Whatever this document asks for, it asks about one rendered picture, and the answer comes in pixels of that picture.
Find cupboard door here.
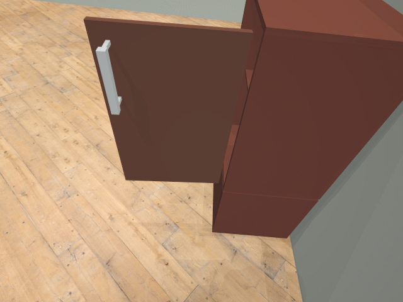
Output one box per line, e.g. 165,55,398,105
84,16,253,183

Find handle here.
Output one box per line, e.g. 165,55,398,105
96,40,122,115

